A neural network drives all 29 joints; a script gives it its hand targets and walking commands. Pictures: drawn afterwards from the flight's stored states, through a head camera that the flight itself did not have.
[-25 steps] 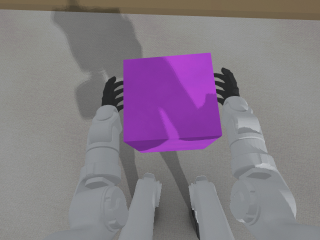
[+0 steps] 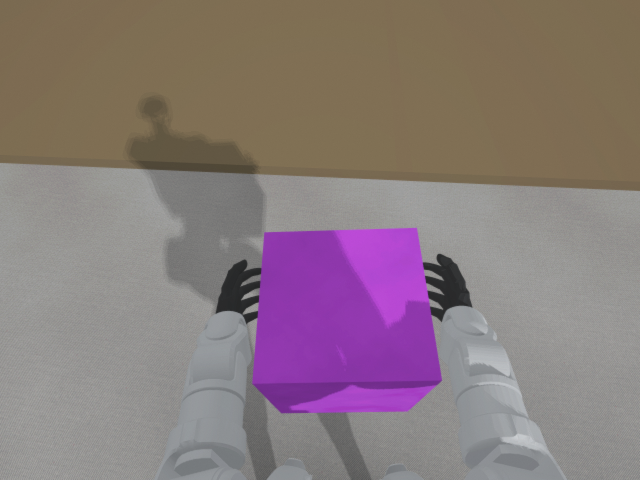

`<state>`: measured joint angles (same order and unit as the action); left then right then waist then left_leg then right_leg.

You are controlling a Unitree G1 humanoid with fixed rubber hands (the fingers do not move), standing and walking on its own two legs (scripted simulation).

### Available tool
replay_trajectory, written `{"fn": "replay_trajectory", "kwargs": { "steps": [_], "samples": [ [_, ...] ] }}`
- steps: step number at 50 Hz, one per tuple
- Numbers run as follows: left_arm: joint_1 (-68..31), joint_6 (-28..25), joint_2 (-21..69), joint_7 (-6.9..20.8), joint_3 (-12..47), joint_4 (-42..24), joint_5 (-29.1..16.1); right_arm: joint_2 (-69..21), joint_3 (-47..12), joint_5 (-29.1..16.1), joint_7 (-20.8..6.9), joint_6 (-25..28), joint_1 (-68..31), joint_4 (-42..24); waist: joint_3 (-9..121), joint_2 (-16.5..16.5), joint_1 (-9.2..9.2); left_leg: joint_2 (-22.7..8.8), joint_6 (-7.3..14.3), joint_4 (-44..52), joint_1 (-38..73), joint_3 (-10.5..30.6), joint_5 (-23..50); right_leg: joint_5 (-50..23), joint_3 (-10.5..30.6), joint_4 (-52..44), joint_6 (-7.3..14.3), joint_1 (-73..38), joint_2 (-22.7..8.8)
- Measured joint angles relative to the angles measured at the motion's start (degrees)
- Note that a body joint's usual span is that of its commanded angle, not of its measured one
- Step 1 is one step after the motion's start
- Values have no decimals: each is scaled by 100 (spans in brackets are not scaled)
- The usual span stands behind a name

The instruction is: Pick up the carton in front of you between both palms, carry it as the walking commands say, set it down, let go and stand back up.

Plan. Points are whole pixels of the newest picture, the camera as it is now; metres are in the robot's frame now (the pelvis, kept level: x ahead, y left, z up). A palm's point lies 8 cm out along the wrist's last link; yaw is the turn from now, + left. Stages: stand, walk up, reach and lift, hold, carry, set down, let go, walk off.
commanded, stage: reach and lift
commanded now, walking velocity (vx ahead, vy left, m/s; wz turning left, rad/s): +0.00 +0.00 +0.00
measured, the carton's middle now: (342, 329) +0.34 +0.01 -0.09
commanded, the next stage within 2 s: hold in 1.34 s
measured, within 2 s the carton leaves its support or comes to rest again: neither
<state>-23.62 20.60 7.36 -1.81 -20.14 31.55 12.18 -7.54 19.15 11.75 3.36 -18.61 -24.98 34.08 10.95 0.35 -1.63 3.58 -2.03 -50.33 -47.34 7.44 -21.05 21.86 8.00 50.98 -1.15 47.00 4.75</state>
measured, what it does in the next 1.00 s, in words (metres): rises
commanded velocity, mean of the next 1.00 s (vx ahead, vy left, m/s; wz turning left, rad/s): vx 0.00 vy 0.00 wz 0.00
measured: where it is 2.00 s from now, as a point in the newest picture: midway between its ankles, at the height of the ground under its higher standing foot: outside the picture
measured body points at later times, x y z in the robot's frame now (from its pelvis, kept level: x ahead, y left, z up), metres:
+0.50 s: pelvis +0.01 +0.00 +0.05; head -0.02 +0.00 +0.50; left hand +0.31 +0.16 +0.07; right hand +0.32 -0.15 +0.07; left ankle +0.03 +0.14 -0.69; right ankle +0.02 -0.13 -0.69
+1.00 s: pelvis +0.01 +0.00 +0.06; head -0.02 +0.00 +0.50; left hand +0.32 +0.16 +0.08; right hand +0.32 -0.15 +0.08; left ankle +0.03 +0.14 -0.69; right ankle +0.02 -0.13 -0.69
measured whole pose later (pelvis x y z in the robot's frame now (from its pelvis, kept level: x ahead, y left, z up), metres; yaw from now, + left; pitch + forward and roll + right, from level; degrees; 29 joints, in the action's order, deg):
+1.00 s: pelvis +0.01 +0.00 +0.06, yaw +0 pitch -4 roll +0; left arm -16.3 37.3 9.0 0.1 -14.7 18.9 16.1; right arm -9.1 15.2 16.6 0.3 -36.6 -16.8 19.2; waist 0.7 -0.1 -0.4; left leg 2.1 -0.8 -23.5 -7.6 7.5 -12.0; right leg 12.6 8.7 23.7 -0.7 7.1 2.5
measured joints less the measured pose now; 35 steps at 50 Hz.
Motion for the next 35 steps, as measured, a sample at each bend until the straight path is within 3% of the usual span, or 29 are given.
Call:
{"fn": "replay_trajectory", "kwargs": {
  "steps": [7,18,25,35],
  "samples": [
    [518,275,46,3,269,-267,-33,-76,-205,25,-10,-330,606,-428,-139,-39,39,-50,50,1072,1422,47,319,-318,24,-1087,28,-1433,-86],
    [951,1177,111,43,627,-948,129,-97,-451,158,-136,-1270,1065,-1175,-553,-46,113,-128,91,2332,3346,88,756,-771,38,-2387,57,-3378,-183],
    [639,1406,187,177,364,-799,426,-170,-220,466,-251,-1512,769,-1048,-842,-65,127,-131,99,2356,3623,50,801,-818,61,-2398,46,-3640,-187],
    [510,1427,205,213,283,-939,431,-214,-146,523,-293,-1528,623,-1173,-1042,-55,105,-131,99,2373,3636,34,860,-876,58,-2415,34,-3651,-194]
  ]
}}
